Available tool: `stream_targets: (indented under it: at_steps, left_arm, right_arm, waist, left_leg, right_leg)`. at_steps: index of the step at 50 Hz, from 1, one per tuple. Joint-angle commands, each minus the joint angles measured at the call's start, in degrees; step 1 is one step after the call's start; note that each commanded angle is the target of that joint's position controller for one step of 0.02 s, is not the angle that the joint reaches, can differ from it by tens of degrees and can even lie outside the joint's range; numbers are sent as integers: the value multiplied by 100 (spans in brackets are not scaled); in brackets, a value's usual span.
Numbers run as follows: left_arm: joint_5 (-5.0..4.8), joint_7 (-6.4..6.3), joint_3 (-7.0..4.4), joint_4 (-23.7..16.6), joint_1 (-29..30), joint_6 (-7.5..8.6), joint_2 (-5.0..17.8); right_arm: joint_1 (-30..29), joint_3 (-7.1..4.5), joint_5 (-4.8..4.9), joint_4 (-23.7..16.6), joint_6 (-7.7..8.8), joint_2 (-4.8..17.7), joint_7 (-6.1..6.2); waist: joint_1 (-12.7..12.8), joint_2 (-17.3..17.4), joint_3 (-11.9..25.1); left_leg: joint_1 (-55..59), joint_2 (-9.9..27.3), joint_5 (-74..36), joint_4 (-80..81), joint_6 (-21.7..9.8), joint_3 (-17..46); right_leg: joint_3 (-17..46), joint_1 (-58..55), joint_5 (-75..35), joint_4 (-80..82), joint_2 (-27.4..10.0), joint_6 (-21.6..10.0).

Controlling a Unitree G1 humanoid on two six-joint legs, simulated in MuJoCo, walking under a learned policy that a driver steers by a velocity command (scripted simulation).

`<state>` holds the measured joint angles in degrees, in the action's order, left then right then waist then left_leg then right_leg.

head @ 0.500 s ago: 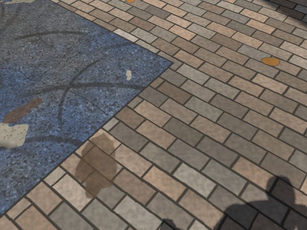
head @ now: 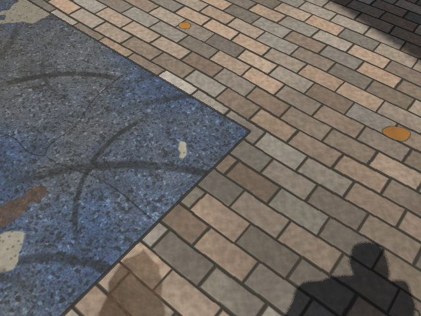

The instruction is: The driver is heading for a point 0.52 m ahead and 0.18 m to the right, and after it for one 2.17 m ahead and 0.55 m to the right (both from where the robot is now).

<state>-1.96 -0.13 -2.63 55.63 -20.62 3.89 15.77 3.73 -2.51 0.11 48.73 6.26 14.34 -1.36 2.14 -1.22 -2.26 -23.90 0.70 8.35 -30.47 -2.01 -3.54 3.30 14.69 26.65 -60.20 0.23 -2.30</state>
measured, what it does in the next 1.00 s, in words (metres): walks ahead, turning right: right foot, then left foot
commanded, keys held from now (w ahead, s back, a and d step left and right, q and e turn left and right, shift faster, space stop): w+e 0.54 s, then e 0.30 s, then q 0.16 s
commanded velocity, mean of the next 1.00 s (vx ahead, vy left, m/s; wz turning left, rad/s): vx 0.37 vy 0.00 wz -0.48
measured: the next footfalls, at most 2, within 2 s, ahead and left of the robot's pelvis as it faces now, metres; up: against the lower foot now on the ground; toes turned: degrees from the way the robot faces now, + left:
right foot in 0.46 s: +0.39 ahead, -0.17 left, +0.00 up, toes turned -18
left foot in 0.90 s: +0.67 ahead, -0.10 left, +0.00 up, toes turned -35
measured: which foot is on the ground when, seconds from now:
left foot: down 0.00-0.44, up 0.46-0.88, down 0.90-1.00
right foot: up 0.00-0.44, down 0.46-0.92, up 0.94-1.00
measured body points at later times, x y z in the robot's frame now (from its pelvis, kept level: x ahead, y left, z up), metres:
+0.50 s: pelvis +0.27 -0.06 -0.02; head +0.31 -0.08 +0.43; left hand +0.52 +0.14 -0.11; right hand +0.23 -0.34 -0.15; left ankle +0.11 +0.11 -0.67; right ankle +0.35 -0.15 -0.73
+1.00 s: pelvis +0.49 -0.11 +0.00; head +0.52 -0.13 +0.45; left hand +0.73 +0.07 -0.12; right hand +0.52 -0.42 -0.10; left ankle +0.63 -0.08 -0.73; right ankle +0.35 -0.16 -0.69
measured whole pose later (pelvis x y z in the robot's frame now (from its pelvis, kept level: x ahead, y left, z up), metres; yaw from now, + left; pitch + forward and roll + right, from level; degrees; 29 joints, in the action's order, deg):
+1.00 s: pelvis +0.49 -0.11 +0.00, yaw -31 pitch +2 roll +1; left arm 0.2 -2.0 -3.6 42.9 -12.1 -0.7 16.5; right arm 4.0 -2.1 -1.5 44.2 4.6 14.3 -1.1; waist 1.3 -1.1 -2.0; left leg -24.9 -3.5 5.2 -28.1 -2.0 1.4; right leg 9.0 17.3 33.9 -52.9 5.9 1.1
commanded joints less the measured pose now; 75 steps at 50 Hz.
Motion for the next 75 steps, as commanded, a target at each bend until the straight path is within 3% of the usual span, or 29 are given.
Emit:
stream_targets:
  at_steps: [1,3,6,12,17,20,22,23,24,25,26,28,31,34,40,44,45,46,47,48,49,51,54,62,63,65,66,69,75]
  left_arm:
    - [-30,-75,-201,-507,338,138,691]
    - [-30,-49,-217,-460,131,-11,432]
    - [-4,-32,-218,-629,352,-174,263]
    - [78,132,-158,-1033,1320,-134,148]
    - [73,320,-100,-1499,2118,-134,122]
    - [55,388,-224,-1617,1836,-170,378]
    - [18,338,-493,-1334,489,-189,829]
    - [23,204,-707,-1108,-407,-246,1323]
    - [-4,160,-760,-1139,-197,-214,1862]
    - [81,192,-624,-1310,-375,-124,1483]
    - [125,201,-533,-1275,-169,-37,1149]
    - [110,198,-423,-1453,691,38,775]
    - [180,109,-387,-1605,992,33,768]
    - [142,-33,-469,-1569,806,-49,1033]
    - [71,-197,-459,-1531,484,-358,957]
    - [133,-263,-370,-1626,733,-388,728]
    - [175,-257,-298,-1636,683,-354,544]
    - [311,-246,-190,-1665,335,-299,247]
    - [220,-216,-137,-1508,-601,-301,160]
    - [223,-179,-188,-1288,-767,-370,608]
    - [218,-182,-257,-1332,-112,-477,830]
    - [270,-226,-304,-1440,505,-637,843]
    - [191,-274,-250,-1404,640,-602,560]
    - [170,-202,-272,-1231,557,-366,483]
    - [207,-194,-320,-1223,465,-343,646]
    - [464,-218,-476,-1290,554,-353,1335]
    - [544,-241,-383,-1491,943,-303,1047]
    - [259,-287,-269,-1635,1469,-231,702]
    - [256,-335,-345,-1491,935,-409,953]
  right_arm:
    - [808,-173,-39,32,47,640,40]
    - [599,-144,-111,80,88,480,38]
    - [650,-203,-110,184,122,636,95]
    - [890,-273,-92,260,30,897,244]
    - [1386,-347,31,404,-170,1062,272]
    - [1223,-419,88,310,-301,1283,310]
    - [1024,-431,121,218,-390,1360,337]
    - [1084,-367,26,113,-353,1206,344]
    - [1583,-106,-154,-187,-183,273,248]
    - [1041,-135,89,-316,93,668,154]
    - [500,-201,293,-488,235,901,103]
    - [481,-238,77,-387,290,924,183]
    - [742,-306,-73,-413,32,900,221]
    - [393,-224,-131,-606,-102,632,267]
    - [-456,-169,-27,-962,-156,633,139]
    - [45,-254,-107,-840,-35,900,84]
    - [273,-260,-203,-803,30,975,95]
    - [464,-252,-345,-842,50,1168,118]
    - [578,-189,-419,-716,-22,966,95]
    - [486,-65,-184,-683,-73,490,33]
    - [298,-7,-76,-730,-133,361,-13]
    - [24,-88,-11,-785,-300,720,-40]
    - [38,-283,-34,-855,-487,1175,65]
    - [97,-383,140,-974,-741,1084,310]
    - [185,-363,149,-984,-764,999,337]
    - [52,-306,126,-1267,-691,756,301]
    - [309,-423,39,-1154,-642,1069,276]
    - [914,-482,73,-785,-793,1010,298]
    - [142,-272,146,-1344,-865,671,142]
  waist:
    - [-504,589,582]
    - [-239,744,405]
    - [-151,558,121]
    - [-392,337,-177]
    - [-617,278,-381]
    - [-260,567,-2]
    - [536,567,726]
    - [872,0,1225]
    - [89,-1411,1569]
    - [452,-786,2214]
    - [504,-509,1435]
    - [-20,128,603]
    - [-400,136,499]
    - [-345,-35,486]
    - [41,-468,709]
    - [-230,-596,797]
    - [-319,-427,1006]
    - [-191,369,1585]
    - [144,1640,2079]
    - [163,1213,2025]
    - [-44,846,1407]
    - [-78,629,748]
    - [-104,938,584]
    - [1,1060,824]
    - [27,896,820]
    - [-87,-1358,421]
    - [-169,-1101,427]
    - [-397,-454,399]
    - [73,-765,414]
  left_leg:
    - [2439,1709,244,1754,-798,2067]
    - [1824,1454,-184,2075,-722,1330]
    - [1579,1436,-817,2309,-814,642]
    - [1833,1305,-1190,2474,-718,-365]
    - [2864,1606,-1879,2058,-637,-725]
    - [3167,1651,-4287,1090,-458,-959]
    - [2683,1413,-4917,-816,-224,-1128]
    - [1339,1145,-3223,-2551,54,-1135]
    - [-1238,-111,2265,-4483,399,-562]
    - [-1942,-259,2640,-5121,289,797]
    - [-2446,43,2076,-4990,125,874]
    - [-1803,476,1284,-3996,96,841]
    - [-915,549,1148,-3315,381,748]
    - [-753,228,350,-2159,597,524]
    - [-222,-266,-1015,-251,590,641]
    - [134,-134,-1065,523,277,734]
    - [829,134,-2148,844,51,820]
    - [2107,1037,-4400,504,-421,1722]
    - [3091,2099,-5178,464,-1610,3261]
    - [2728,2130,-3328,724,-1720,3773]
    - [2329,1725,-2137,852,-1467,3371]
    - [1552,1304,-596,1145,-1126,3120]
    - [1044,824,-140,1396,-895,2665]
    - [702,547,633,1296,-665,2754]
    - [284,369,941,1063,-455,2608]
    - [-1065,-777,2221,-1125,134,962]
    - [-1054,-487,2514,-2410,310,1111]
    - [-1329,-372,1766,-3613,568,1083]
    - [-1193,9,1297,-2350,853,495]
  right_leg:
    - [318,2442,-772,-906,-656,-60]
    - [334,1923,-1125,-672,-835,-30]
    - [304,2224,-1540,-375,-902,61]
    - [-103,2390,-2941,1468,-789,124]
    - [-515,2673,-2572,2235,-636,-98]
    - [-955,1857,-1773,2300,-169,-401]
    - [-1097,-21,-1806,2684,310,-748]
    - [-88,-1735,-1750,2931,-148,-1045]
    - [3161,-3430,-940,3491,-1544,-2060]
    - [4516,-3805,-389,4352,-1943,-2297]
    - [3720,-3365,-836,4473,-1820,-1983]
    - [2332,-1651,-2506,4414,-1332,-1591]
    - [1435,-496,-4944,4404,-1054,-1497]
    - [836,-45,-5729,4259,-653,-1298]
    - [1184,-217,-4306,3759,-448,-723]
    - [1683,-833,-3923,2882,-589,-595]
    - [1497,-739,-3849,2347,-297,-397]
    - [1138,-115,-2235,1279,182,-161]
    - [932,833,1136,193,710,220]
    - [978,947,1359,-16,274,409]
    - [726,1169,1138,-85,106,574]
    - [439,1312,717,278,4,710]
    - [96,736,403,1362,199,652]
    - [-45,-384,-1267,3392,311,297]
    - [134,-838,-1408,3713,-3,126]
    - [2276,-678,-1819,4605,-1965,-1067]
    - [2317,-505,-2702,4513,-2280,-1345]
    - [1039,-891,-3836,4039,-1640,-853]
    - [260,-1478,-4165,3988,-1576,-998]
